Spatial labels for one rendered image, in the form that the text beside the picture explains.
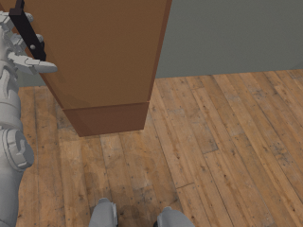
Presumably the left robot hand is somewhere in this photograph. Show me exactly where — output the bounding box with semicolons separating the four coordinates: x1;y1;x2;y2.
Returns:
0;10;58;76

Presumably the robot left thigh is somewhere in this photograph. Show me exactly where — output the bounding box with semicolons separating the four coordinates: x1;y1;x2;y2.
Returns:
88;201;118;227

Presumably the left robot upper arm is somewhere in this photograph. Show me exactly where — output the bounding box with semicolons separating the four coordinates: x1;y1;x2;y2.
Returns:
0;129;34;227

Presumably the robot right shin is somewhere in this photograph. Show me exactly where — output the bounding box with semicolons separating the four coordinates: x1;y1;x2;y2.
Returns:
161;206;172;214

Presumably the handle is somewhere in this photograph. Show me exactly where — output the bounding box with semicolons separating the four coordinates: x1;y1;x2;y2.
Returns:
9;0;46;61

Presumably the left robot forearm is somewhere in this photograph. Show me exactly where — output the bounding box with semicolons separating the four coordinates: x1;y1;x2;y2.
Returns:
0;61;24;133

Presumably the cupboard door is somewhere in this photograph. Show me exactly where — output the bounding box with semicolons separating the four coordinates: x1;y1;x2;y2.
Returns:
0;0;167;110

